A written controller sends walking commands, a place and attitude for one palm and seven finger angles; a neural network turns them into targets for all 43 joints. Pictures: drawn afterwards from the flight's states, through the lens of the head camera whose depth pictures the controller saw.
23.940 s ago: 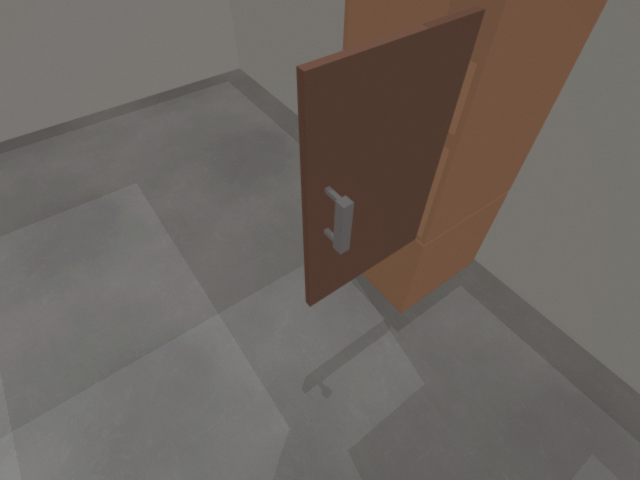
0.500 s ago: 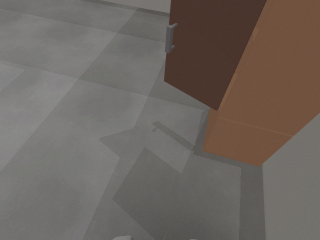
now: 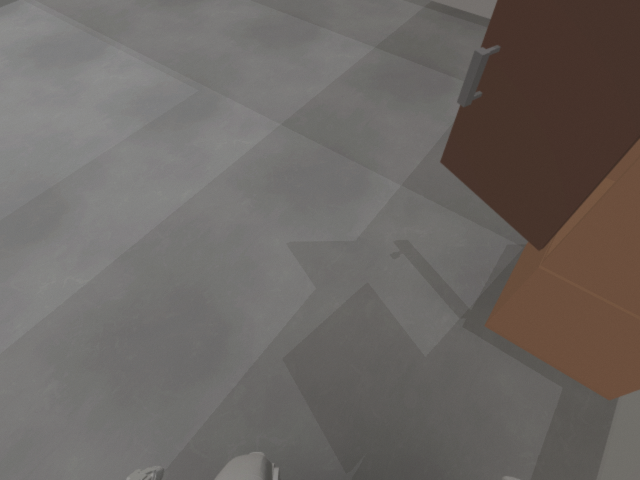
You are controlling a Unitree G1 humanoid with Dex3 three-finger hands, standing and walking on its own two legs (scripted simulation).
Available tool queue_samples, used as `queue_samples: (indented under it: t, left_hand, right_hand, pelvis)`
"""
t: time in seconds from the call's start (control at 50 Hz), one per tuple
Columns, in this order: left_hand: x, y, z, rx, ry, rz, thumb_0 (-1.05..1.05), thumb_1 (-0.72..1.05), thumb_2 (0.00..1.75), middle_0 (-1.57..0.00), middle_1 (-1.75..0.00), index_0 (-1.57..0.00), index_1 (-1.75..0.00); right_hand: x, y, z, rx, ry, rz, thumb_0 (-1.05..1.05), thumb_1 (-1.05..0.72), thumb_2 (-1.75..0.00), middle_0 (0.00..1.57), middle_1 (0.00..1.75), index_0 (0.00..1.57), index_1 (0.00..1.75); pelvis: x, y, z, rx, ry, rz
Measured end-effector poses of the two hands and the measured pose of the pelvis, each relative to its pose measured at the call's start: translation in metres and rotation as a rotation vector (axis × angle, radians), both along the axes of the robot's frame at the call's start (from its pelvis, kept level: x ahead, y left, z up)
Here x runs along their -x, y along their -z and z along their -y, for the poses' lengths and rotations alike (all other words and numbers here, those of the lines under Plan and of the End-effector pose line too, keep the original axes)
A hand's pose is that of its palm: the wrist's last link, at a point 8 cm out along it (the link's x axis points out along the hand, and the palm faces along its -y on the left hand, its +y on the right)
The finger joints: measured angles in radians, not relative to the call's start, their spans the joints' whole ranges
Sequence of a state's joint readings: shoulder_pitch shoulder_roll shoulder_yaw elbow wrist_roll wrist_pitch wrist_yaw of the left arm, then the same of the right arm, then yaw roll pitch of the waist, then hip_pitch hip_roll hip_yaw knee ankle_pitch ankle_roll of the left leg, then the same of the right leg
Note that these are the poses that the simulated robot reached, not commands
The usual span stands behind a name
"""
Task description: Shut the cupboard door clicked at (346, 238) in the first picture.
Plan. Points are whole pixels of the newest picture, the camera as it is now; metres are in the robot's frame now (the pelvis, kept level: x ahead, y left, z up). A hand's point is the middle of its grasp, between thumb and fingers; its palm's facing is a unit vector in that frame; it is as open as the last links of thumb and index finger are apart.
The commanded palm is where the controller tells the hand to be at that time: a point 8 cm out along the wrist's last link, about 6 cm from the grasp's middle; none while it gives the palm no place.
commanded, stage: walk to a spot facing it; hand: left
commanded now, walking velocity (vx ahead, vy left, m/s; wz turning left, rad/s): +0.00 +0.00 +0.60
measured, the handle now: (479, 76) +0.91 -0.32 -0.03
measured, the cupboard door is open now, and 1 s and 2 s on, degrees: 68 68 68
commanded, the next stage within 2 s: turn to face it in 1.50 s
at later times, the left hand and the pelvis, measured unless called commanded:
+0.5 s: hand out of the picture +0.04 +0.19 -0.14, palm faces +0.34 -0.89 -0.30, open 7.3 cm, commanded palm none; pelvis +0.06 -0.02 +0.01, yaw +19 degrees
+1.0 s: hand out of the picture +0.10 +0.26 -0.17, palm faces +0.62 -0.75 -0.23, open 7.4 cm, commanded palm none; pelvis +0.20 +0.08 -0.01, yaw +36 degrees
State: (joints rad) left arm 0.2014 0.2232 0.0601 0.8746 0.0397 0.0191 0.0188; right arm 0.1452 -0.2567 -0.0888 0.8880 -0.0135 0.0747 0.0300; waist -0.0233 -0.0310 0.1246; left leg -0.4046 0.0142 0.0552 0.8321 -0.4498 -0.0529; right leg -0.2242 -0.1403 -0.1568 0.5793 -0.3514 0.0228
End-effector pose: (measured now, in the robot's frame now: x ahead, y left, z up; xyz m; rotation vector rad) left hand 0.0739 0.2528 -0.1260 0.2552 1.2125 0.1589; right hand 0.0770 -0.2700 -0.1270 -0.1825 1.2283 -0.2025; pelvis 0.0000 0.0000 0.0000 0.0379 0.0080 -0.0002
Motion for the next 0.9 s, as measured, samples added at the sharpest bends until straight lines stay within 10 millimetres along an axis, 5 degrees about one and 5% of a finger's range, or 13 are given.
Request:
queue_samples:
  t: [0.1,0.24,0.4,0.56,0.66,0.78,0.84,0.9]
  left_hand:
    - [0.031,0.022,-0.023,0.019,-0.101,-0.038,0.0,0.91,0.9,-0.2,-0.3,-0.2,-0.3]
    - [0.04,0.005,-0.027,0.008,-0.192,-0.026,0.01,0.91,0.9,-0.2,-0.3,-0.2,-0.3]
    - [0.031,-0.014,-0.005,-0.049,-0.264,0.084,0.0,0.91,0.9,-0.2,-0.3,-0.2,-0.3]
    - [0.066,-0.021,0.038,0.01,-0.438,-0.05,0.0,0.91,0.9,-0.2,-0.3,-0.2,-0.3]
    - [0.087,-0.013,0.064,0.079,-0.565,-0.129,0.0,0.91,0.9,-0.2,-0.3,-0.2,-0.3]
    - [0.112,0.004,0.079,0.168,-0.705,-0.261,0.0,0.91,0.9,-0.2,-0.3,-0.2,-0.3]
    - [0.116,0.02,0.065,0.203,-0.738,-0.315,0.0,0.91,0.9,-0.2,-0.3,-0.2,-0.3]
    - [0.092,0.028,0.03,0.173,-0.745,-0.281,0.01,0.91,0.9,-0.2,-0.3,-0.2,-0.3]
  right_hand:
    - [-0.045,0.002,-0.02,0.034,-0.131,0.067,0.0,-0.91,-0.9,0.19,0.3,0.2,0.3]
    - [-0.055,-0.002,-0.037,0.008,-0.23,0.048,0.0,-0.91,-0.9,0.2,0.3,0.2,0.3]
    - [-0.07,0.026,-0.02,-0.055,-0.283,-0.055,0.0,-0.91,-0.9,0.2,0.3,0.2,0.3]
    - [-0.144,0.006,-0.036,-0.083,-0.386,-0.054,0.01,-0.91,-0.9,0.2,0.3,0.2,0.3]
    - [-0.205,0.004,-0.075,-0.087,-0.515,-0.042,0.01,-0.91,-0.9,0.19,0.3,0.19,0.3]
    - [-0.294,0.004,-0.16,-0.102,-0.687,0.065,0.01,-0.91,-0.9,0.19,0.3,0.19,0.3]
    - [-0.331,0.009,-0.199,-0.103,-0.728,0.182,0.01,-0.91,-0.9,0.19,0.3,0.2,0.3]
    - [-0.343,0.006,-0.212,-0.079,-0.743,0.197,0.0,-0.91,-0.9,0.19,0.3,0.2,0.3]
  pelvis:
    - [-0.002,0.015,-0.012,0.019,-0.067,-0.007]
    - [-0.008,0.003,-0.004,0.032,-0.145,-0.003]
    - [-0.038,0.009,0.022,0.019,-0.265,0.008]
    - [-0.08,-0.013,0.022,-0.006,-0.387,-0.012]
    - [-0.105,-0.012,0.01,-0.002,-0.469,-0.01]
    - [-0.137,0.001,-0.024,0.0,-0.541,0.001]
    - [-0.153,0.02,-0.05,0.027,-0.56,0.008]
    - [-0.166,0.021,-0.062,0.015,-0.584,0.021]
